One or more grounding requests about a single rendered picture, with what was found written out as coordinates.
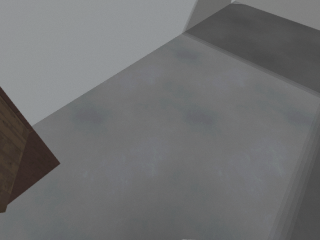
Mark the cupboard door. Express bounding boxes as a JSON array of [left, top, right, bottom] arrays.
[[0, 96, 30, 213]]

